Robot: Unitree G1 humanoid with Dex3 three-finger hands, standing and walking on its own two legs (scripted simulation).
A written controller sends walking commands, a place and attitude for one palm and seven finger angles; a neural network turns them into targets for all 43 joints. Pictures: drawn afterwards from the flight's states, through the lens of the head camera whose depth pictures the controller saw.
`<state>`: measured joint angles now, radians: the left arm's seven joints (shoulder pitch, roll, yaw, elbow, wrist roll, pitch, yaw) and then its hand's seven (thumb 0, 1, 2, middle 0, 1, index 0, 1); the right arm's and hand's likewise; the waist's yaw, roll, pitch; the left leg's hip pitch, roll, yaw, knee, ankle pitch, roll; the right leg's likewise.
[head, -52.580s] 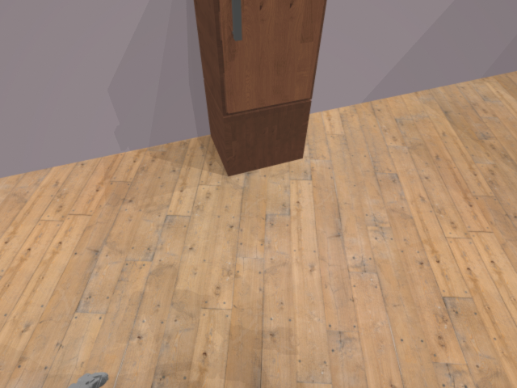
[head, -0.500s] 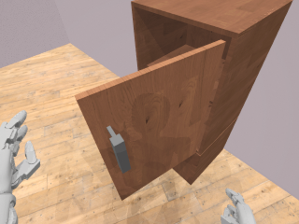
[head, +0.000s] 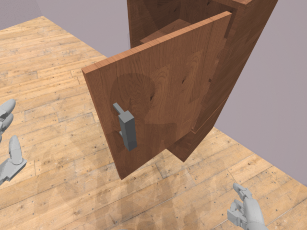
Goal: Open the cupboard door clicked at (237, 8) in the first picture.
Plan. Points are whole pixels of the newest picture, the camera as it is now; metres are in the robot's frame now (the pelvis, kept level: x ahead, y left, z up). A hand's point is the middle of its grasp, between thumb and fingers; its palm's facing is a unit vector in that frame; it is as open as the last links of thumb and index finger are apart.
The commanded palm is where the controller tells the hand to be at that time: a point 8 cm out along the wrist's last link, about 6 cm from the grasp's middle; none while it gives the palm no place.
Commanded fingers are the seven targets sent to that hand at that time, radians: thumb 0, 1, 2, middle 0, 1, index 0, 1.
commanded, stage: step back with the hand held close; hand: left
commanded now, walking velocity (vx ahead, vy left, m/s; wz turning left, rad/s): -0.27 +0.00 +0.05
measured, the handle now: (124, 127) +0.35 +0.11 +0.07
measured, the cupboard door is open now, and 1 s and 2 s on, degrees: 79 79 79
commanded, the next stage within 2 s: stop stepping back and stand still in 0.52 s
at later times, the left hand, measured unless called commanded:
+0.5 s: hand out of the picture +0.09 +0.29 +0.17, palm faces +0.50 -0.74 -0.45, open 7.4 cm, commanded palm +0.00 +0.32 +0.18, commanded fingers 0.00 0.90 0.90 -0.20 -0.30 -0.20 -0.30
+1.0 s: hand out of the picture +0.03 +0.24 +0.16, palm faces +0.39 -0.80 -0.45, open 7.4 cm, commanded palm -0.05 +0.28 +0.18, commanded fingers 0.00 0.90 0.90 -0.20 -0.30 -0.20 -0.30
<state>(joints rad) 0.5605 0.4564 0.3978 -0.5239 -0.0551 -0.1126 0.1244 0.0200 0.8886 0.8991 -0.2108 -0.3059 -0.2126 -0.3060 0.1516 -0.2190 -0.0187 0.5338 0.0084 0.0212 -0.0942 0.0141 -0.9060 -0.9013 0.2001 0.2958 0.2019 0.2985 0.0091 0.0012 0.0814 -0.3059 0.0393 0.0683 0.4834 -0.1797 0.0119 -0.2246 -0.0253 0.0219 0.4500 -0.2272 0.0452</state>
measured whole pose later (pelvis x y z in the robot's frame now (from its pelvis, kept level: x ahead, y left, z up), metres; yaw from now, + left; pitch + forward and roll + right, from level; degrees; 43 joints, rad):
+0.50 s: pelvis -0.11 +0.01 -0.01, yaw +4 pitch -1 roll -4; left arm 0.45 0.45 0.45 -0.52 -0.02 -0.20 0.18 0.02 0.89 0.90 -0.21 -0.31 -0.21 -0.31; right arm 0.22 -0.17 -0.01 0.63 -0.01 -0.11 -0.08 0.02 -0.90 -0.90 0.20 0.30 0.20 0.30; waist -0.02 0.03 0.07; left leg -0.46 0.04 -0.03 0.54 -0.08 0.05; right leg -0.45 0.08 0.02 1.08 -0.46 0.02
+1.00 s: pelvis -0.19 -0.02 -0.01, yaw -1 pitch -1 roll +1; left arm 0.50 0.43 0.42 -0.47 -0.04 -0.15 0.16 0.02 0.89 0.90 -0.21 -0.31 -0.21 -0.31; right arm 0.21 -0.22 0.00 0.61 0.00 -0.14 -0.06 0.01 -0.91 -0.90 0.20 0.30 0.20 0.30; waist -0.03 -0.05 0.02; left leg -0.29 -0.03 0.06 0.49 -0.18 0.03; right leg -0.24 0.01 0.00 0.65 -0.44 0.01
